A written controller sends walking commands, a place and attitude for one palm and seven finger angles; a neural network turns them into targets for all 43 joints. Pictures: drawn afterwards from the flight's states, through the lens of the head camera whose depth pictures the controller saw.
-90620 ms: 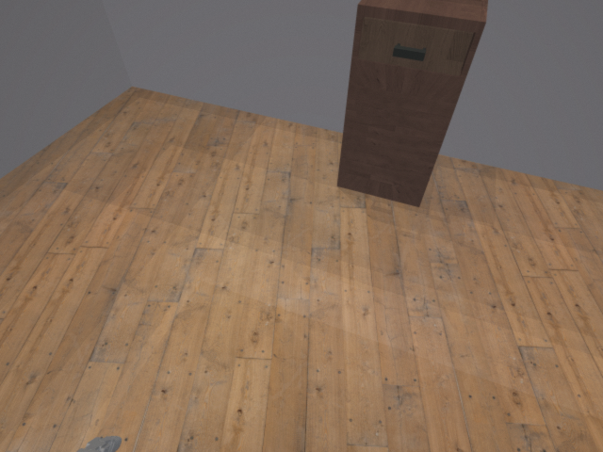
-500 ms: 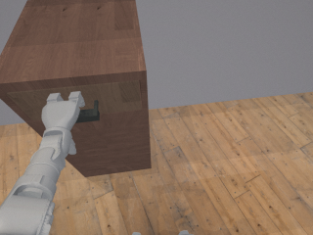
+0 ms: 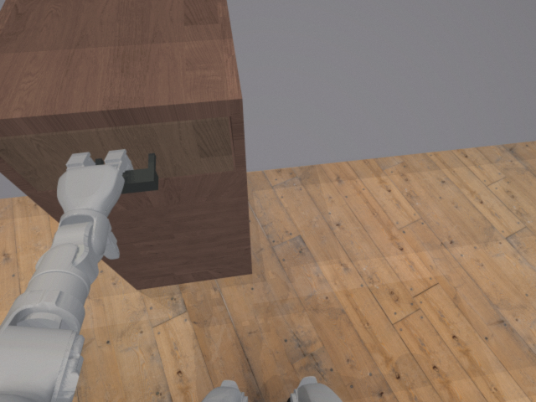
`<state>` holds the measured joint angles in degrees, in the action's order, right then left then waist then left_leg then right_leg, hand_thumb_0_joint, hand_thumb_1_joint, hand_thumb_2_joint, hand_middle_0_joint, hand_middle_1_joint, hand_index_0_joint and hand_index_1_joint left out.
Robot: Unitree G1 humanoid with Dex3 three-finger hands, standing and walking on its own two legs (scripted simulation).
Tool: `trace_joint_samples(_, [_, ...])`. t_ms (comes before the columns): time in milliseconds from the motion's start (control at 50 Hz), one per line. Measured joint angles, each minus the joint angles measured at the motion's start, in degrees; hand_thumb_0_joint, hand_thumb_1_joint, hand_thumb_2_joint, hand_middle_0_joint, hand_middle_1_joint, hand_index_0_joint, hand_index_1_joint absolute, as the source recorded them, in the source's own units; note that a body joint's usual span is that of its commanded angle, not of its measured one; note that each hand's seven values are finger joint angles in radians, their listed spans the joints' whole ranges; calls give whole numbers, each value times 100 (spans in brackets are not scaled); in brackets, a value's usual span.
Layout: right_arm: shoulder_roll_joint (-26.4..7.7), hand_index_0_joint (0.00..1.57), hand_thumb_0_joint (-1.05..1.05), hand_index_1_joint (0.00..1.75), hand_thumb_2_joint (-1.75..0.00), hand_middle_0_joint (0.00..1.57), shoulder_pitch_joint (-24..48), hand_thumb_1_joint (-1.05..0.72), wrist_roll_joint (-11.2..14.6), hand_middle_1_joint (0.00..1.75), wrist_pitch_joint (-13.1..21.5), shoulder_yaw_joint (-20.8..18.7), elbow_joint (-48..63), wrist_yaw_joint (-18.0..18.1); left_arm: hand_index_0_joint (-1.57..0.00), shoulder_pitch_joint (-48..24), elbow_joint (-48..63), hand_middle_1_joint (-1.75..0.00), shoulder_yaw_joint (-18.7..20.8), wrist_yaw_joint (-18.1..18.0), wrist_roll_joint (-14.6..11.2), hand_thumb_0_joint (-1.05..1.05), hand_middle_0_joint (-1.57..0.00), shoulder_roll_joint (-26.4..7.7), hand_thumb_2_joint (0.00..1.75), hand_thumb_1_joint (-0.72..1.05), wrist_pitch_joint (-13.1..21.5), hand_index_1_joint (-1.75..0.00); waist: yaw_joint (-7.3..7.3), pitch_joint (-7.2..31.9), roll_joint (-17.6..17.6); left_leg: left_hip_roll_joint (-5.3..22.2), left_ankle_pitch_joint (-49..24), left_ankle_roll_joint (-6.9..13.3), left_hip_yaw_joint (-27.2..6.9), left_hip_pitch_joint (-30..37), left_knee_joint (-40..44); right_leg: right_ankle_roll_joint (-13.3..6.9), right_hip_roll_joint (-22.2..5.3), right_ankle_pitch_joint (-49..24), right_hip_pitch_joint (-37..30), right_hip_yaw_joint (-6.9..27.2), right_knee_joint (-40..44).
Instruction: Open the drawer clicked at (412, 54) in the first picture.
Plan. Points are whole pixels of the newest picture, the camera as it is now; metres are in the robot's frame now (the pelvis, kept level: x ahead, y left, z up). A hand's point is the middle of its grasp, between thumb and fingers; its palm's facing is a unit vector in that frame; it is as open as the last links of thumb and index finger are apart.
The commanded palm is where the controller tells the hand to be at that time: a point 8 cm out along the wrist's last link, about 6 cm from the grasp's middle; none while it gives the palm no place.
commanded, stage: lower the fingers behind the handle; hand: left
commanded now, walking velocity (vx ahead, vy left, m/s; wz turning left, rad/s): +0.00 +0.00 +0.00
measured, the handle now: (124, 171) +0.48 +0.25 +0.00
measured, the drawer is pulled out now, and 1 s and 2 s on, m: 0.00 0.00 0.04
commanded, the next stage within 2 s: close the thumb around the handle in 0.12 s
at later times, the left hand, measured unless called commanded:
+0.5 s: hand (108, 204) +0.43 +0.27 -0.02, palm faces -0.06 -0.05 -1.00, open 11.6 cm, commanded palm +0.41 +0.27 +0.04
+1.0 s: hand (109, 203) +0.43 +0.27 -0.02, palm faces -0.05 -0.05 -1.00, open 5.9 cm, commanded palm +0.41 +0.27 +0.04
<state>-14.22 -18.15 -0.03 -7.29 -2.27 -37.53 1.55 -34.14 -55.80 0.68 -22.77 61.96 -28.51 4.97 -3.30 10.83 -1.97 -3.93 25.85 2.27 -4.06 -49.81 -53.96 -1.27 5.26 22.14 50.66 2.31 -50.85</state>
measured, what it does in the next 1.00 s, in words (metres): stands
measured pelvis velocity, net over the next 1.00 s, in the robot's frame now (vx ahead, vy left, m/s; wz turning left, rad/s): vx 0.02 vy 0.01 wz -0.02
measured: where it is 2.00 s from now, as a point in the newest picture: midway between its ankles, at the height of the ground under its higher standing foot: outside the picture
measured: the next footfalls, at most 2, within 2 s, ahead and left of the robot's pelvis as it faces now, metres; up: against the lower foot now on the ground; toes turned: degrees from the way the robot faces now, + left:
none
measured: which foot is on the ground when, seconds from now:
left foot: down 0.00-1.00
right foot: down 0.00-1.00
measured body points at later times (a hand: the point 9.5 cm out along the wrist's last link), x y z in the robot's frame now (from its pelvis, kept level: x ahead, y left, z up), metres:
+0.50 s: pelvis +0.01 +0.01 +0.00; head +0.11 +0.02 +0.44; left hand +0.42 +0.27 +0.04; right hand +0.07 -0.26 -0.12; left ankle -0.01 +0.09 -0.68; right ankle +0.01 -0.11 -0.68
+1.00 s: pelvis +0.02 +0.01 +0.01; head +0.11 +0.02 +0.45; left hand +0.42 +0.27 +0.04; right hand +0.08 -0.25 -0.12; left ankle -0.01 +0.09 -0.68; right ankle +0.01 -0.11 -0.68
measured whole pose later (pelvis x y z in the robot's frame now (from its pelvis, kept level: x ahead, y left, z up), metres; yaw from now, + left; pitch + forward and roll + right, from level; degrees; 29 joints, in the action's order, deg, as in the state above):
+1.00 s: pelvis +0.02 +0.01 +0.01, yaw -1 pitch +21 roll -2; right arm -13.6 -16.7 -0.6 -8.9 -2.4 -38.6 0.3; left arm -30.4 -53.4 1.6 -25.2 62.4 -25.9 3.3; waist -2.9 11.0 -2.1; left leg -3.7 26.8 3.2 -3.0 -46.3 -52.1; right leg -0.5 5.3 22.6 47.2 3.4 -48.6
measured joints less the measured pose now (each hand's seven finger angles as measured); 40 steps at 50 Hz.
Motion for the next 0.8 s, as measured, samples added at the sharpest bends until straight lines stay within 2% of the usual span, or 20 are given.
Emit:
trace_joint_samples(80, [1,20,0,30,-90,20,8,-91,-44,30,9,-26,-130,-32,-31,-42,-28,-123,32,-211,63,0,-29,-28,30,-49,79,-120,-16,7,-12,-1,58,3,-15,-137,-121,6,5,48,120,-25,-88])
trace_joint_samples(180, [8,20,0,30,-90,20,20,-91,-57,30,-36,-39,-234,-91,-33,-7,-27,-122,9,-359,26,0,-32,84,30,-49,-49,-122,6,6,-47,-2,64,22,-6,-77,-81,23,0,49,53,-12,-32])
trace_joint_samples(260, [35,20,0,30,-90,20,52,-91,-46,30,-71,-2,-232,-103,-33,11,-93,-121,6,-331,-1,0,-32,142,30,-49,-159,-123,-7,1,-42,5,32,40,21,70,45,35,0,11,-86,26,87])
trace_joint_samples(360, [58,21,0,30,-90,20,80,-91,-28,30,-95,24,-135,-90,-32,121,-61,-121,32,-183,-9,0,-31,118,34,-41,-128,-123,-33,-3,-16,23,-2,57,63,237,183,47,9,-36,-242,78,222])
trace_joint_samples(540, [12,21,0,30,-90,20,126,-91,-68,30,-90,-46,-88,-122,-34,315,160,-124,132,-300,56,0,-34,149,49,-5,69,-125,1,38,0,17,66,85,87,203,107,73,7,23,-214,95,165])
trace_joint_samples(640, [1,20,0,30,-90,20,170,-91,-73,30,-124,-60,-114,-148,-37,316,215,-126,69,-400,95,0,-36,221,60,21,-43,-128,31,31,-12,0,95,94,80,193,63,83,-8,60,-212,83,126])
trace_joint_samples(800, [57,20,0,30,-90,20,190,-91,-52,30,-139,-32,-105,-150,-39,229,141,-132,-34,-303,27,0,-40,298,79,62,-260,-132,29,-7,-30,-9,66,99,65,303,155,87,-25,38,-328,75,219])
